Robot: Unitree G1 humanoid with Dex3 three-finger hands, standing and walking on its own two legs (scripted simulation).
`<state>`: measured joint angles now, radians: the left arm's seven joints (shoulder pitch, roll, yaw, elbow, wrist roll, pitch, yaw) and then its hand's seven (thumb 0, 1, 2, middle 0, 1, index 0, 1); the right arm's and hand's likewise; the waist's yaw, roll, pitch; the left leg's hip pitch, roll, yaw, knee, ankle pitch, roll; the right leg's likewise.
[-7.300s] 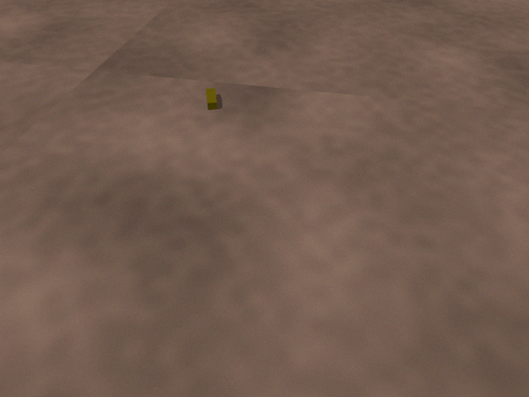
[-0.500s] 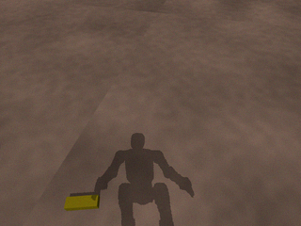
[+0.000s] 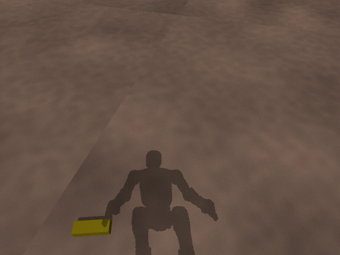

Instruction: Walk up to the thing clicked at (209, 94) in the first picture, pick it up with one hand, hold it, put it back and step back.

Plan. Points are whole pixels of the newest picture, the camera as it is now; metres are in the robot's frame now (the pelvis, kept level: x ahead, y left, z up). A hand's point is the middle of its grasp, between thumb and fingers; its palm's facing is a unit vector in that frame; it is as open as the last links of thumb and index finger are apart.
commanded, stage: stand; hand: left
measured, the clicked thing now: (92, 227) +0.42 +0.43 -0.76
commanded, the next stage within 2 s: none
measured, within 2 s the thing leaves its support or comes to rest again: neither
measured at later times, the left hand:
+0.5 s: hand out of the picture +0.06 +0.24 -0.16, palm faces -0.01 -0.94 -0.33, open 7.3 cm
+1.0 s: hand out of the picture +0.07 +0.24 -0.16, palm faces +0.00 -0.94 -0.34, open 7.3 cm
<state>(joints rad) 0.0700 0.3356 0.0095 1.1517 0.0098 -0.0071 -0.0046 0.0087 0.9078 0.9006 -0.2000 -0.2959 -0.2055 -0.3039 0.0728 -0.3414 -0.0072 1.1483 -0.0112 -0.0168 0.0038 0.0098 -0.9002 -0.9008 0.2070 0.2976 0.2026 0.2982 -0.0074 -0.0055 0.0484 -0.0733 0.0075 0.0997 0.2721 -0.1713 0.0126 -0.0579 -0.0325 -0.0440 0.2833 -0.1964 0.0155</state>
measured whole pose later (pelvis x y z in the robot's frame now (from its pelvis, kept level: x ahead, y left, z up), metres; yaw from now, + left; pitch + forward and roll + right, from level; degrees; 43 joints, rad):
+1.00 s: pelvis +0.00 -0.01 +0.00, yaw +1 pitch -2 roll +0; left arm 0.10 0.34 0.00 1.15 0.01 -0.01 -0.01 0.01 0.91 0.90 -0.20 -0.30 -0.21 -0.30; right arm 0.10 -0.35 0.01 1.15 -0.01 -0.02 0.01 0.01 -0.90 -0.90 0.21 0.30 0.20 0.30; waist 0.00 0.00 0.04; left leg -0.09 0.02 0.08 0.27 -0.16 0.00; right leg -0.06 -0.02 -0.06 0.28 -0.19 0.00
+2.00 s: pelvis +0.00 -0.01 +0.00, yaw +1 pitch -2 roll +0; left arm 0.12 0.35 0.00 1.14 0.01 -0.01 0.00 0.01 0.91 0.90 -0.20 -0.30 -0.21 -0.30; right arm 0.10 -0.35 0.00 1.14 -0.01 -0.01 0.01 0.01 -0.90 -0.90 0.21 0.30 0.20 0.30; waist 0.00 0.00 0.04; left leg -0.08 0.01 0.07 0.28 -0.16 0.01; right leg -0.05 -0.03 -0.07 0.27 -0.19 0.01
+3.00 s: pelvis +0.01 +0.15 -0.03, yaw +6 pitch -2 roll +0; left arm 0.25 0.42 0.06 0.95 0.02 -0.01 0.02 0.01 0.91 0.90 -0.20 -0.30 -0.21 -0.30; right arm 0.21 -0.36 -0.05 0.85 -0.02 0.04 0.04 0.01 -0.90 -0.90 0.21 0.30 0.21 0.30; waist 0.01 0.02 0.12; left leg -0.34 0.01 -0.01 0.72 -0.35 0.00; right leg -0.31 0.01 -0.04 0.71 -0.40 -0.04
